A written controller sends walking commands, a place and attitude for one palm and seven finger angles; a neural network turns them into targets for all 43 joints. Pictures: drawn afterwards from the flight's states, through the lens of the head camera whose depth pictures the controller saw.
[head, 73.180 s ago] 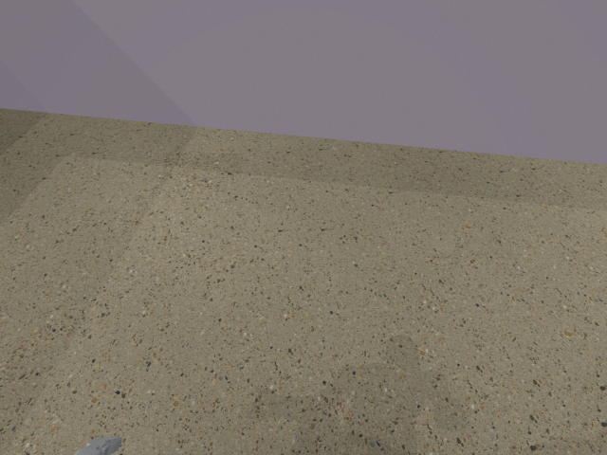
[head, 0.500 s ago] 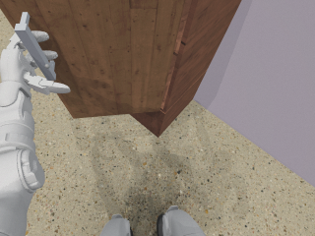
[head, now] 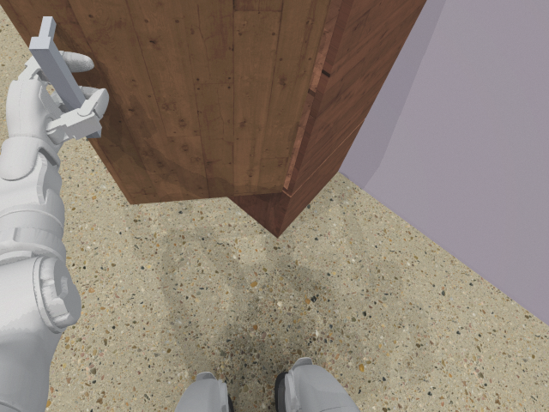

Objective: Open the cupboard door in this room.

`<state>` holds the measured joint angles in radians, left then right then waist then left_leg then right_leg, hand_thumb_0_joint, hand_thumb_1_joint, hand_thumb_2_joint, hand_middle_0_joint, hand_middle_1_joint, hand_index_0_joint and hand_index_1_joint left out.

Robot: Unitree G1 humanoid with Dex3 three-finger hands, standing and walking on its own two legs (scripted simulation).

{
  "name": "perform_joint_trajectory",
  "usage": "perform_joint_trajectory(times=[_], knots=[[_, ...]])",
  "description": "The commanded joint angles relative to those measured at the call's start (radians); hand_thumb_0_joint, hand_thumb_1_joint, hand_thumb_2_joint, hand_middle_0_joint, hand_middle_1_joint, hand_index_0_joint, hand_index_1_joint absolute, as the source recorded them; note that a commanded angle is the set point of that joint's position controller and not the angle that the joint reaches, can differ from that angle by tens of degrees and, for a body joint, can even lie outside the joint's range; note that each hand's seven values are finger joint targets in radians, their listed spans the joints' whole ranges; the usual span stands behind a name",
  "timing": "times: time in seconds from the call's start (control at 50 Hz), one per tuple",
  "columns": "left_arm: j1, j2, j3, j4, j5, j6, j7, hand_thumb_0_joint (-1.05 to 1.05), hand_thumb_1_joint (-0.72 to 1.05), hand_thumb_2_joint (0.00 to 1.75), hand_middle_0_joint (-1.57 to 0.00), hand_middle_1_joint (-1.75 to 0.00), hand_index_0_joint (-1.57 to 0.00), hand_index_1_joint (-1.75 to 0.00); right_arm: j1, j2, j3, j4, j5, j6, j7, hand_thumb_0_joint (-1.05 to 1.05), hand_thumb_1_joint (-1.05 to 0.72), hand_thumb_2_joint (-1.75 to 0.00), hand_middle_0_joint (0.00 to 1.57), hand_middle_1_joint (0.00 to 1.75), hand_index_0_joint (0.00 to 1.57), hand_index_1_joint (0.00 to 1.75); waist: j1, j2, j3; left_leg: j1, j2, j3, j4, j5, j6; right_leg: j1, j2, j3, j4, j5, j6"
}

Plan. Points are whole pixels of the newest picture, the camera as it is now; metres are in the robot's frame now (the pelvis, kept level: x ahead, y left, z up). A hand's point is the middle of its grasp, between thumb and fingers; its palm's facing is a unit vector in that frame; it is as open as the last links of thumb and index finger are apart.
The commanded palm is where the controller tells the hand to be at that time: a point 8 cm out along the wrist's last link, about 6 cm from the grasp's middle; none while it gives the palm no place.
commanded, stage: close the thumb around the handle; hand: left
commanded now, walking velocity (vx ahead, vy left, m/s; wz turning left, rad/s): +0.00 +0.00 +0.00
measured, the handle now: (73, 84) +0.56 +0.24 +0.08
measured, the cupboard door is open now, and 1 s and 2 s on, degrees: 48 77 95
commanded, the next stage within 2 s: pull the door open along its arc in 0.16 s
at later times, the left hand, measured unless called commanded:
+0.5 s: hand (93, 118) +0.50 +0.21 +0.07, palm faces +0.04 -1.00 -0.01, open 5.2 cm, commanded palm +0.45 +0.25 +0.08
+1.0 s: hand (144, 213) +0.36 +0.13 +0.08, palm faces +0.42 -0.91 +0.02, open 5.8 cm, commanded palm +0.30 +0.19 +0.08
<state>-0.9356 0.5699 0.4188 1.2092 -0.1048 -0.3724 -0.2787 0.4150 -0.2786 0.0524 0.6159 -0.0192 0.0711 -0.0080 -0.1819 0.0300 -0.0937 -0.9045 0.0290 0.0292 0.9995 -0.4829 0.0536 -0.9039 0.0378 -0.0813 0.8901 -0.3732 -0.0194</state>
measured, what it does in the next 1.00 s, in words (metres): stands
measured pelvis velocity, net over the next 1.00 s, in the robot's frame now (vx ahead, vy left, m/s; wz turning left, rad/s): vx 0.01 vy -0.02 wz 0.01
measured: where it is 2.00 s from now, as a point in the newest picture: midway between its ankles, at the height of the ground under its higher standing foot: outside the picture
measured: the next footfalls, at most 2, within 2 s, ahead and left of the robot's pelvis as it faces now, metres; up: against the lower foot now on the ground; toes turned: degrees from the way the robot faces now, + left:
none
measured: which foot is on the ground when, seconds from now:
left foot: down 0.00-1.00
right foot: down 0.00-1.00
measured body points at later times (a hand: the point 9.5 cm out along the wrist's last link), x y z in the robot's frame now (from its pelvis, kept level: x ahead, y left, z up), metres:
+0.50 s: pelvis +0.01 +0.00 +0.01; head +0.14 +0.01 +0.44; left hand +0.50 +0.26 +0.08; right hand +0.00 -0.27 -0.10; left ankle -0.01 +0.08 -0.68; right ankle +0.02 -0.11 -0.68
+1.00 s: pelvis +0.01 -0.02 +0.02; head +0.07 -0.03 +0.47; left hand +0.33 +0.18 +0.08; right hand +0.18 -0.24 -0.09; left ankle -0.01 +0.08 -0.68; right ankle +0.02 -0.11 -0.68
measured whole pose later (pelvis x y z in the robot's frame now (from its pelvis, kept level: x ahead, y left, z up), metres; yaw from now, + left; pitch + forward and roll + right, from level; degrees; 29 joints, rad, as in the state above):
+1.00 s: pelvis +0.01 -0.02 +0.02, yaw +1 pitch +13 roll +0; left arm -0.14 0.00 0.09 0.33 -0.04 -0.28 0.38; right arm 0.20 -0.19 0.02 0.55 -0.05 0.04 0.03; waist -0.02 0.03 -0.13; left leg -0.63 0.01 0.05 0.86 -0.46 0.03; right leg -0.67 0.02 -0.05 0.84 -0.39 -0.04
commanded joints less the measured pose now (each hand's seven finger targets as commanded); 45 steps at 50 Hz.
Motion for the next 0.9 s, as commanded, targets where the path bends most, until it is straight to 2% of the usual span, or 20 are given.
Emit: perform_joint_trajectory(times=[0.0,0.12,0.16,0.2,0.24,0.26,0.34,0.38,0.42,0.52,0.56,0.6,0.66,0.68,0.7,0.72,0.76,0.82,0.86,0.88], knots=[[-0.438,0.262,0.031,-0.207,-0.008,-0.079,0.014,0.00,0.90,0.90,-0.40,-1.35,-0.40,-1.35,0.192,-0.192,-0.068,-0.036,-0.001,-0.007,-0.009,0.00,-0.90,-0.90,0.20,0.30,0.20,0.30,-0.012,0.121,-0.463,0.371,0.007,-0.113,-0.106,0.511,-0.043,0.192,0.023,0.037,-0.057,0.303,-0.004],[-0.427,0.251,0.029,-0.259,-0.001,-0.092,0.024,0.00,0.90,0.90,-0.40,-1.35,-0.40,-1.35,0.196,-0.186,-0.074,-0.041,-0.003,-0.003,-0.001,0.00,-0.90,-0.90,0.20,0.30,0.20,0.30,0.001,0.169,-0.527,0.429,0.011,-0.113,-0.098,0.595,-0.054,0.198,0.024,0.037,-0.051,0.341,-0.003],[-0.430,0.217,0.005,-0.252,-0.002,-0.090,0.023,0.00,0.90,0.90,-0.40,-1.35,-0.40,-1.35,0.195,-0.184,-0.075,-0.037,-0.003,-0.001,0.001,0.00,-0.90,-0.90,0.20,0.30,0.20,0.30,-0.007,0.152,-0.499,0.422,0.012,-0.112,-0.101,0.586,-0.052,0.193,0.025,0.036,-0.056,0.338,-0.001],[-0.412,0.248,0.033,-0.263,-0.004,-0.093,0.027,0.00,0.90,0.90,-0.40,-1.35,-0.40,-1.35,0.197,-0.189,-0.076,-0.040,-0.003,0.002,0.000,0.00,-0.90,-0.90,0.20,0.30,0.20,0.30,0.002,0.154,-0.510,0.418,0.010,-0.108,-0.100,0.587,-0.047,0.212,0.026,0.040,-0.055,0.348,-0.005],[-0.422,0.212,0.003,-0.243,-0.002,-0.087,0.025,0.00,0.90,0.90,-0.40,-1.35,-0.40,-1.35,0.193,-0.182,-0.075,-0.033,-0.001,0.002,0.002,0.00,-0.90,-0.90,0.20,0.30,0.20,0.30,-0.008,0.147,-0.480,0.405,0.010,-0.107,-0.104,0.558,-0.049,0.196,0.026,0.037,-0.059,0.331,-0.001],[-0.408,0.275,0.048,-0.219,0.000,-0.082,0.027,0.00,0.90,0.90,-0.40,-1.35,-0.40,-1.35,0.195,-0.191,-0.074,-0.031,0.000,0.003,-0.002,0.00,-0.90,-0.90,0.20,0.30,0.20,0.30,-0.005,0.122,-0.462,0.371,0.009,-0.102,-0.106,0.530,-0.042,0.216,0.026,0.042,-0.063,0.334,-0.001],[-0.319,0.248,0.045,-0.279,-0.017,-0.085,0.006,0.00,0.90,0.90,-0.40,-1.35,-0.40,-1.35,0.186,-0.181,-0.076,-0.055,0.003,0.004,0.001,0.00,-0.90,-0.90,0.20,0.30,0.20,0.30,0.029,0.153,-0.527,0.396,0.004,-0.091,-0.112,0.589,-0.044,0.276,0.022,0.045,-0.057,0.391,-0.004],[-0.251,0.227,0.043,-0.292,-0.032,-0.080,0.000,0.00,0.90,0.90,-0.40,-1.35,-0.40,-1.35,0.178,-0.178,-0.079,-0.068,0.007,0.007,0.004,0.00,-0.90,-0.90,0.20,0.30,0.20,0.30,0.040,0.116,-0.514,0.385,0.004,-0.081,-0.117,0.600,-0.038,0.307,0.026,0.047,-0.064,0.418,-0.003],[-0.186,0.216,0.048,-0.363,-0.051,-0.085,-0.005,0.00,0.90,0.90,-0.40,-1.35,-0.40,-1.35,0.167,-0.174,-0.083,-0.083,0.012,0.008,0.007,0.00,-0.90,-0.90,0.20,0.30,0.20,0.30,0.063,0.131,-0.548,0.406,0.005,-0.079,-0.124,0.649,-0.042,0.344,0.024,0.048,-0.063,0.455,-0.005],[0.060,0.143,0.028,-0.493,-0.093,-0.066,-0.003,0.00,0.90,0.90,-0.40,-1.35,-0.40,-1.35,0.119,-0.160,-0.091,-0.127,0.031,0.004,0.016,0.00,-0.90,-0.90,0.20,0.30,0.20,0.30,0.105,0.095,-0.506,0.392,0.003,-0.054,-0.160,0.668,-0.035,0.418,0.020,0.052,-0.083,0.500,-0.005],[0.161,0.093,0.012,-0.563,-0.115,-0.056,0.002,0.00,0.90,0.90,-0.40,-1.35,-0.40,-1.35,0.093,-0.152,-0.096,-0.144,0.036,-0.003,0.020,0.00,-0.90,-0.90,0.20,0.30,0.20,0.30,0.118,0.051,-0.484,0.366,0.000,-0.041,-0.179,0.643,-0.029,0.465,0.015,0.055,-0.092,0.519,-0.002],[0.281,0.054,-0.006,-0.666,-0.130,-0.053,0.011,0.00,0.90,0.90,-0.40,-1.35,-0.40,-1.35,0.072,-0.144,-0.098,-0.169,0.040,-0.016,0.025,0.00,-0.90,-0.90,0.20,0.30,0.20,0.30,0.143,0.085,-0.489,0.382,-0.003,-0.037,-0.190,0.690,-0.029,0.498,0.011,0.058,-0.090,0.555,-0.010],[0.429,0.007,-0.016,-0.775,-0.151,-0.046,0.030,0.00,0.90,0.90,-0.40,-1.35,-0.40,-1.35,0.029,-0.133,-0.099,-0.182,0.046,-0.033,0.031,0.00,-0.90,-0.90,0.20,0.30,0.20,0.30,0.157,0.033,-0.441,0.353,-0.005,-0.027,-0.212,0.654,-0.029,0.537,0.005,0.059,-0.097,0.570,-0.005],[0.455,-0.028,0.101,-0.851,-0.203,-0.035,0.165,0.00,0.90,0.90,-0.40,-1.35,-0.40,-1.35,-0.017,-0.101,-0.102,-0.198,0.042,-0.047,0.034,0.00,-0.90,-0.90,0.20,0.30,0.20,0.30,0.232,0.015,-0.416,0.320,-0.015,-0.020,-0.220,0.624,-0.042,0.533,0.006,0.040,-0.107,0.548,-0.005],[0.501,-0.081,0.043,-0.884,-0.179,-0.030,0.238,0.00,0.90,0.90,-0.40,-1.35,-0.40,-1.35,-0.033,-0.101,-0.099,-0.192,0.038,-0.060,0.038,0.00,-0.90,-0.90,0.20,0.30,0.20,0.30,0.212,0.029,-0.393,0.328,-0.015,-0.021,-0.225,0.610,-0.048,0.526,0.006,0.036,-0.103,0.531,-0.006],[0.549,-0.115,0.041,-0.929,-0.163,-0.025,0.300,0.00,0.90,0.90,-0.40,-1.35,-0.40,-1.35,-0.039,-0.092,-0.101,-0.188,0.035,-0.068,0.044,0.00,-0.90,-0.90,0.20,0.30,0.20,0.30,0.215,0.051,-0.385,0.338,-0.016,-0.021,-0.227,0.625,-0.058,0.520,0.004,0.035,-0.096,0.525,-0.007],[0.638,-0.195,-0.007,-0.996,-0.115,-0.019,0.410,0.00,0.90,0.90,-0.40,-1.35,-0.40,-1.35,-0.061,-0.080,-0.100,-0.187,0.021,-0.075,0.054,0.00,-0.90,-0.90,0.20,0.30,0.20,0.30,0.219,0.025,-0.374,0.349,-0.015,-0.018,-0.226,0.633,-0.062,0.518,-0.001,0.031,-0.088,0.521,-0.009],[0.607,-0.236,-0.054,-1.081,-0.018,-0.015,0.570,0.00,0.90,0.90,-0.40,-1.35,-0.40,-1.35,-0.103,-0.067,-0.099,-0.183,-0.005,-0.068,0.052,0.00,-0.90,-0.90,0.20,0.30,0.20,0.30,0.215,0.005,-0.371,0.341,-0.021,-0.020,-0.225,0.541,-0.060,0.529,-0.012,0.044,-0.084,0.477,-0.013],[0.651,-0.327,-0.133,-1.089,0.039,0.002,0.656,0.00,0.90,0.90,-0.40,-1.35,-0.40,-1.35,-0.134,-0.051,-0.094,-0.183,-0.016,-0.062,0.048,0.00,-0.90,-0.90,0.20,0.30,0.20,0.30,0.214,-0.001,-0.337,0.344,-0.024,-0.019,-0.232,0.489,-0.059,0.519,-0.020,0.045,-0.095,0.435,-0.013],[0.645,-0.352,-0.163,-1.088,0.054,0.008,0.682,0.00,0.90,0.90,-0.40,-1.35,-0.40,-1.35,-0.145,-0.051,-0.091,-0.180,-0.020,-0.060,0.044,0.00,-0.90,-0.90,0.20,0.30,0.20,0.30,0.205,-0.036,-0.318,0.342,-0.024,-0.024,-0.238,0.449,-0.057,0.515,-0.022,0.043,-0.106,0.405,-0.012]])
